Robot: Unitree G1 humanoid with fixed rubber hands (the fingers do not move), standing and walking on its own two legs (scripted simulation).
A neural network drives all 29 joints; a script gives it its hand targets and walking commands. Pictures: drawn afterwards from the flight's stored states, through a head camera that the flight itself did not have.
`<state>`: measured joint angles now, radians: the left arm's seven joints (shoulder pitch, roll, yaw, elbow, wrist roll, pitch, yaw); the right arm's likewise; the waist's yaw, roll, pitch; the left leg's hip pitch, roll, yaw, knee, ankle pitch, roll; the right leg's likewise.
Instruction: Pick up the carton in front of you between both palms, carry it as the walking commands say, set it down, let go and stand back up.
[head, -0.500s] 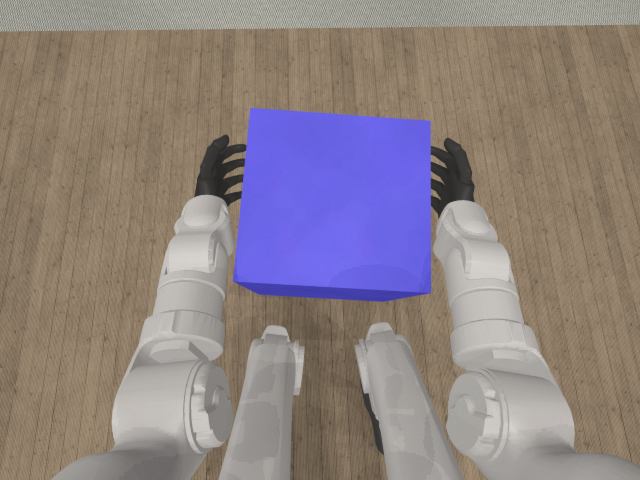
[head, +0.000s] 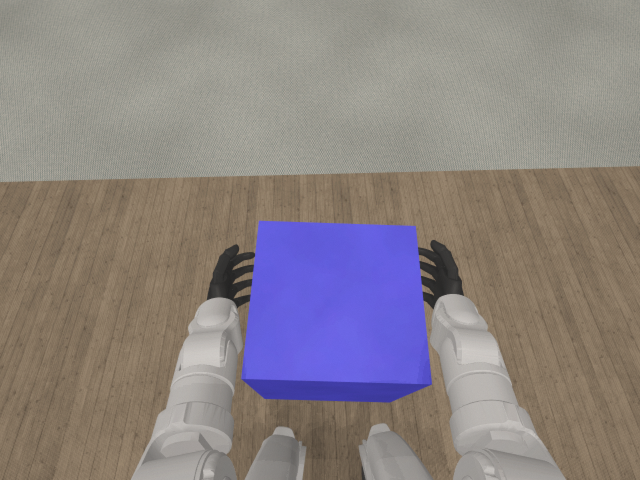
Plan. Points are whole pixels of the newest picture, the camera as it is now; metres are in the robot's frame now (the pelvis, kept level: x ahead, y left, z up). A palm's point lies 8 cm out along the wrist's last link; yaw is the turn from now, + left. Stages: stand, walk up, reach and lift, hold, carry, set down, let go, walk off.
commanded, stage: reach and lift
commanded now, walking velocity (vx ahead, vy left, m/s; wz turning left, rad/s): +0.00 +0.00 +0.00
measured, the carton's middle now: (331, 322) +0.34 +0.00 -0.11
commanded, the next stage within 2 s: hold in 1.46 s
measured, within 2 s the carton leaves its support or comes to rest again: neither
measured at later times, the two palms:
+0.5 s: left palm (190, 284) +0.31 +0.15 +0.10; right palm (490, 270) +0.32 -0.15 +0.11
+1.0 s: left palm (186, 280) +0.31 +0.15 +0.11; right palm (495, 265) +0.32 -0.15 +0.12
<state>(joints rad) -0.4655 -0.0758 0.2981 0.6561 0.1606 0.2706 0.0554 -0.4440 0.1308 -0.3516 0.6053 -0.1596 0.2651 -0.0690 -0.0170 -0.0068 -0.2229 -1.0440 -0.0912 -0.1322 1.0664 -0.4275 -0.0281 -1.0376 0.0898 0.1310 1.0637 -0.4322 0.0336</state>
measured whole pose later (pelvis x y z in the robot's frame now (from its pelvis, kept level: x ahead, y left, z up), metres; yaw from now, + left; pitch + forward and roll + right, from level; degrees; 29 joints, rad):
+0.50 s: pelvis +0.03 +0.00 +0.08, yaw +0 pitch +0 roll +0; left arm -0.23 -0.14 0.23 0.39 0.23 0.56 0.04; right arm -0.24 0.15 -0.25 0.39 -0.23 0.55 -0.02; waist -0.01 0.00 -0.10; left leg -0.23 -0.05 -0.15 0.47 -0.24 -0.01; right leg -0.23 0.05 0.15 0.47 -0.24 0.01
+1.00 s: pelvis +0.02 +0.00 +0.09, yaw +0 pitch -4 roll +0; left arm -0.31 -0.16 0.29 0.37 0.30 0.63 0.00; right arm -0.33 0.17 -0.31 0.38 -0.30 0.62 0.01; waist 0.00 0.00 -0.01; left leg -0.16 -0.05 -0.14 0.44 -0.21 -0.01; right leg -0.16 0.05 0.14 0.44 -0.22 0.01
